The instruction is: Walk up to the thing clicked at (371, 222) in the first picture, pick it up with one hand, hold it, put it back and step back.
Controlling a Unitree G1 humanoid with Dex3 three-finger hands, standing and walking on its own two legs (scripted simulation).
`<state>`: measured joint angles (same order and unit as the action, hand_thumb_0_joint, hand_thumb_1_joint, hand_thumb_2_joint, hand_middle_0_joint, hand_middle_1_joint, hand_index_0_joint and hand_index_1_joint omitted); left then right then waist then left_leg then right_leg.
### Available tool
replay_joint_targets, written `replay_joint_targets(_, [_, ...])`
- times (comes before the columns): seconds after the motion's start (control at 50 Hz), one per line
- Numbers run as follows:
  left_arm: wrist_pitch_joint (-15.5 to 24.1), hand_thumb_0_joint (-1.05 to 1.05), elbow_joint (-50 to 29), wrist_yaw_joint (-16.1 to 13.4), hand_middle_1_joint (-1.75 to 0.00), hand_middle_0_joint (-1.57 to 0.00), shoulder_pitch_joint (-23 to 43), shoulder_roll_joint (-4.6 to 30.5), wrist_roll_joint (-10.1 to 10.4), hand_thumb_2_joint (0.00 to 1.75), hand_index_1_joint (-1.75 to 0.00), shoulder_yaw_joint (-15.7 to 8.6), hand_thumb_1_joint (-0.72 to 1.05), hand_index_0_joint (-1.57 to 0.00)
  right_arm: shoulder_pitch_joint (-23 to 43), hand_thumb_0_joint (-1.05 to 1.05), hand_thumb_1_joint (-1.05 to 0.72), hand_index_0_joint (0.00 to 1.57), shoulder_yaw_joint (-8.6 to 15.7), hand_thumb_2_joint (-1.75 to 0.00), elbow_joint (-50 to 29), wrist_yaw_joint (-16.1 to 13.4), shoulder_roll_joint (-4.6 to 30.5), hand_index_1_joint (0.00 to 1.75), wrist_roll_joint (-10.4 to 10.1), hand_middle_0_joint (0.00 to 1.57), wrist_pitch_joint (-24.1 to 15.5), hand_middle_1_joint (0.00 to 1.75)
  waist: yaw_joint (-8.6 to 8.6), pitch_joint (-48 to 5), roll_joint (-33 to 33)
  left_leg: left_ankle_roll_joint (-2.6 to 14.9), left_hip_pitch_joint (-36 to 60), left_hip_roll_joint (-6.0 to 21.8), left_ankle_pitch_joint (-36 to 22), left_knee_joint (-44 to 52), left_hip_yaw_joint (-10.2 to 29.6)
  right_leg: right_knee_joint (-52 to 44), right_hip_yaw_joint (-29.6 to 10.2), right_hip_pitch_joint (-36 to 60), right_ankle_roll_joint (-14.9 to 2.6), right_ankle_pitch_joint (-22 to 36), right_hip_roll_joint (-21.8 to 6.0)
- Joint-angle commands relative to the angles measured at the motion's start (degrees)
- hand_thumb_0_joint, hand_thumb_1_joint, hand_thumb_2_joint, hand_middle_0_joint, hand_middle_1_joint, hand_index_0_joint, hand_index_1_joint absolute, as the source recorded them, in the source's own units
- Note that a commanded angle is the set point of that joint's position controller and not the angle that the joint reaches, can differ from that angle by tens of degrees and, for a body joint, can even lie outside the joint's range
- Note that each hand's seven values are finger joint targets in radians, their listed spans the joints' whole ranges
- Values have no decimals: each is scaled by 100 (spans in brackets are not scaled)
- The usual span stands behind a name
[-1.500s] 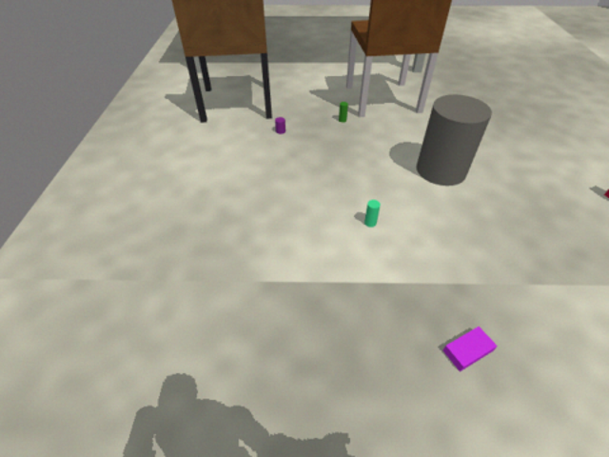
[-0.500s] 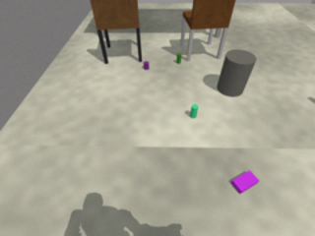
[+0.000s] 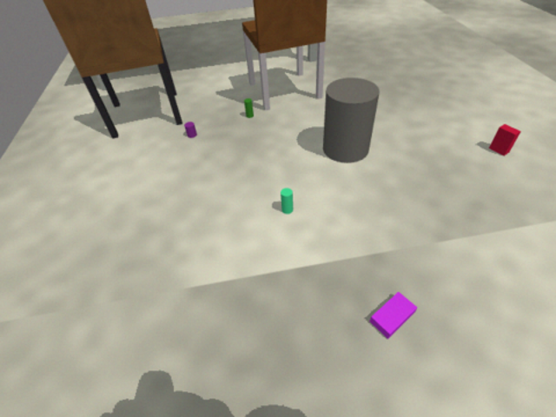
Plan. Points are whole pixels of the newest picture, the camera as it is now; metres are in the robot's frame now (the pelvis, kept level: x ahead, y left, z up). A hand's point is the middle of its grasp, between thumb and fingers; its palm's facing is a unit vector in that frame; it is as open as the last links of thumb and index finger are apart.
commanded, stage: walk up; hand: left
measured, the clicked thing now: (287, 201) +1.18 +0.01 -0.69
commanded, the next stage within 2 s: none
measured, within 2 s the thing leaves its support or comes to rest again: neither
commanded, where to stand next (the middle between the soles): +0.80 -0.12 m, yaw -12 degrees
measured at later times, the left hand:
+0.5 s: hand (156, 320) +0.33 +0.26 -0.13, palm faces -0.24 -0.91 -0.34, open 7.4 cm
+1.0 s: hand (211, 227) +0.53 +0.17 -0.09, palm faces -0.25 -0.89 -0.39, open 7.4 cm
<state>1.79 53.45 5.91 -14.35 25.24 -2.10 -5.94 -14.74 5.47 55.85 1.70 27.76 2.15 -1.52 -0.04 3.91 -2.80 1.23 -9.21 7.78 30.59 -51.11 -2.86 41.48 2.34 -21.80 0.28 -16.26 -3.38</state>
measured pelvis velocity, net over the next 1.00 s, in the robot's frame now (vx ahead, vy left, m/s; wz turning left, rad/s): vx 0.41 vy -0.07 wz -0.24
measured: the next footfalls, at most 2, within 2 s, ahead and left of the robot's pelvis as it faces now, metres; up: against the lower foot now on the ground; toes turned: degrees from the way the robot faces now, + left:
left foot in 0.30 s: +0.27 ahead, +0.11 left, +0.00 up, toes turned +0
right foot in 0.72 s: +0.43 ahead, -0.19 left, +0.00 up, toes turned -14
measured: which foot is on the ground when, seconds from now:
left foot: up 0.00-0.28, down 0.30-0.72, up 0.74-1.00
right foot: down 0.00-0.32, up 0.34-0.70, down 0.72-1.00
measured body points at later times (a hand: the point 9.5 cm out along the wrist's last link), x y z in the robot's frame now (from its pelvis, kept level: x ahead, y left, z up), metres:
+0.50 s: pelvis +0.21 +0.00 +0.02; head +0.23 +0.02 +0.47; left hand +0.35 +0.31 -0.10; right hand +0.19 -0.32 -0.07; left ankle +0.23 +0.11 -0.71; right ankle +0.20 -0.13 -0.65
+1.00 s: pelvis +0.41 -0.07 +0.02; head +0.41 -0.10 +0.47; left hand +0.55 +0.22 -0.07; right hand +0.40 -0.40 -0.10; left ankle +0.52 +0.07 -0.67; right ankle +0.39 -0.18 -0.71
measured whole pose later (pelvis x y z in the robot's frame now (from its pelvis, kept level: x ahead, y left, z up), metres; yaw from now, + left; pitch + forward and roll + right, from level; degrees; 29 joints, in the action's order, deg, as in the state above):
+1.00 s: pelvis +0.41 -0.07 +0.02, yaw -14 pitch -3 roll +0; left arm 4.7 47.4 3.3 -17.5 21.7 -0.5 -2.0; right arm -16.9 3.1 48.5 3.8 25.1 1.2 -2.6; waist -0.6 3.9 -3.6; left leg 0.4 -28.7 6.2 16.6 -50.5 -0.5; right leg 28.6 0.7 -11.3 -2.3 -15.0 0.8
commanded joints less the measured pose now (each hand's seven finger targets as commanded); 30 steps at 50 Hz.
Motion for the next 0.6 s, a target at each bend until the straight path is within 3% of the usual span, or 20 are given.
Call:
replay_joint_targets(0.0, [116, 0, -493, -279, -30, -20, -328, 1801, 216, 90, -30, -377, 90, -20, 471, 0, -90, 20, 150, -90, -792, 40, 1055, 30, -194, 20, -256, 30, -281, 57, 925, 84, -2817, -74, -674, -1731, 527, -3075, -3338, 1577, -1358, -2569, -1445])
replay_joint_targets(0.04, [149, 0, -617, -302, -30, -20, -77, 1547, 173, 90, -30, -284, 90, -20, -36, 0, -90, 20, 143, -90, -654, 68, 963, 30, -178, 20, -249, 30, -53, 73, 1196, 65, -2096, 26, -907, -917, 448, -2889, -2407, 928, -1171, -1800, -1056])
replay_joint_targets(0.08, [191, 0, -697, -285, -30, -20, -106, 1426, 163, 90, -30, -233, 90, -20, -214, 0, -90, 20, 164, -90, -642, 149, 883, 30, -117, 20, -225, 30, -41, 80, 1230, -21, -1822, -95, -1024, -291, 231, -2827, -1830, 711, -1190, -1361, -772])
replay_joint_targets(0.12, [219, 0, -806, -283, -30, -20, -152, 1467, 136, 90, -30, -247, 90, -20, -34, 0, -90, 20, 180, -90, -808, 196, 832, 30, -69, 20, -242, 30, -97, 130, 1197, -97, -1737, -103, -968, 444, 207, -2803, -1735, 590, -1292, -1302, -847])
replay_joint_targets(0.2, [259, 0, -975, -268, -30, -20, -108, 1450, 132, 90, -30, -214, 90, -20, 165, 0, -90, 20, 225, -90, -992, 200, 771, 30, -32, 20, -324, 30, -97, 133, 1013, -111, -1189, -210, -1594, 1167, 13, -2649, -1578, 245, -1187, -1208, -831])
replay_joint_targets(0.22, [266, 0, -1050, -269, -30, -20, 46, 1471, 115, 90, -30, -212, 90, -20, -61, 0, -90, 20, 242, -90, -973, 190, 753, 30, -44, 20, -363, 30, 55, 46, 982, -96, -760, -244, -1718, 1366, -8, -2429, -1514, 99, -1147, -1022, -826])
replay_joint_targets(0.26, [253, 0, -1134, -289, -30, -20, 288, 1239, 82, 90, -30, -111, 90, -20, -911, 0, -90, 20, 346, -90, -745, 124, 852, 30, -25, 20, -441, 30, 578, -207, 513, -10, 790, -467, -1839, 1734, -125, -1252, -1129, -799, -892, -755, -509])
replay_joint_targets(0.28, [254, 0, -1148, -295, -30, -20, -4, 845, 80, 90, -30, 7, 90, -20, -1549, 0, -90, 20, 457, -90, -612, 44, 1159, 30, 7, 20, -507, 30, 871, -573, -692, 167, 1764, -113, -849, 2441, 615, 591, -706, -1390, -688, -283, 36])
replay_joint_targets(0.3, [260, 0, -1155, -324, -30, -20, -265, 382, 134, 90, -30, 133, 90, -20, -1798, 0, -90, 20, 529, -90, -701, -16, 1577, 30, 76, 20, -573, 30, 824, -531, -1769, 453, 1899, 1360, 623, 3516, 3242, 2368, -646, -2339, -332, -1326, 957])
replay_joint_targets(0.32, [236, 0, -1027, -417, -30, -20, -463, 1007, 146, 90, -30, 18, 90, -20, -1138, 0, -90, 20, 522, -90, -939, -2, 1743, 30, -128, 20, -577, 30, 499, -410, -916, 1022, 1195, 1960, 1434, 4293, 4570, 2874, -1119, -2212, -418, -1381, 737])
replay_joint_targets(0.34, [249, 0, -925, -436, -30, -20, -441, 1255, 133, 90, -30, 30, 90, -20, -670, 0, -90, 20, 477, -90, -1064, -5, 1603, 30, -210, 20, -569, 30, 240, 39, -304, 927, 444, 1862, 1225, 4262, 3960, 2959, -1269, -2022, -384, -870, 354])
replay_joint_targets(0.36, [243, 0, -793, -408, -30, -20, -466, 1301, 194, 90, -30, -18, 90, -20, -387, 0, -90, 20, 372, -90, -1138, -2, 1370, 30, -198, 20, -568, 30, 106, 267, -190, 907, 165, 1536, 773, 4063, 3016, 2736, -1191, -1891, -334, -505, 193])
replay_joint_targets(0.4, [249, 0, -640, -343, -30, -20, -531, 1221, 210, 90, -30, -42, 90, -20, -450, 0, -90, 20, 241, -90, -1130, -15, 1067, 30, -170, 20, -597, 30, 102, 238, -494, 830, 154, 1032, -965, 3873, 1798, 2212, -980, -1534, -210, -205, 1])
replay_joint_targets(0.42, [227, 0, -645, -306, -30, -20, -534, 1121, 204, 90, -30, -35, 90, -20, -552, 0, -90, 20, 232, -90, -1086, -17, 1072, 30, -161, 20, -609, 30, 113, 104, -570, 941, 246, 1036, -1750, 3752, 1437, 1972, -921, -1425, -119, -188, -29])
replay_joint_targets(0.46, [208, 0, -793, -245, -30, -20, -186, 969, 203, 90, -30, 9, 90, -20, -695, 0, -90, 20, 229, -90, -1092, -28, 1065, 30, -128, 20, -605, 30, 176, 41, -496, 1102, 437, 980, -2921, 3593, 841, 1315, -737, -1306, -27, -225, -40])
replay_joint_targets(0.5, [185, 0, -968, -184, -30, -20, 235, 847, 197, 90, -30, 27, 90, -20, -854, 0, -90, 20, 231, -90, -1101, -40, 1093, 30, -123, 20, -585, 30, 288, 60, -540, 1103, 557, 888, -3599, 3504, 493, 803, -488, -1267, -58, -77, -9])
replay_joint_targets(0.54, [159, 0, -1043, -132, -30, -20, 415, 782, 173, 90, -30, 32, 90, -20, -818, 0, -90, 20, 236, -90, -1163, -31, 1153, 30, -149, 20, -557, 30, 280, -5, -538, 1056, 488, 845, -3592, 3411, 249, 282, -271, -968, -121, 273, -65])
replay_joint_targets(0.58, [153, 0, -1043, -95, -30, -20, 465, 734, 192, 90, -30, 20, 90, -20, -590, 0, -90, 20, 252, -90, -1268, -29, 1211, 30, -156, 20, -527, 30, 165, -65, -613, 915, 56, 867, -3046, 3360, 147, -305, -155, -235, -215, 655, -80])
